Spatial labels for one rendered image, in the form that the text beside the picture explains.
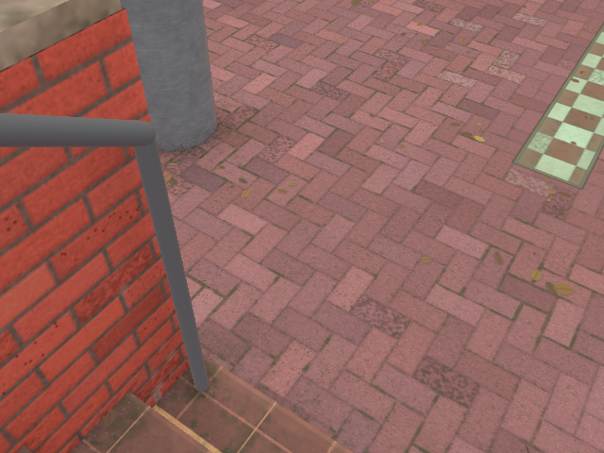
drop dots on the stairs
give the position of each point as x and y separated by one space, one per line
231 416

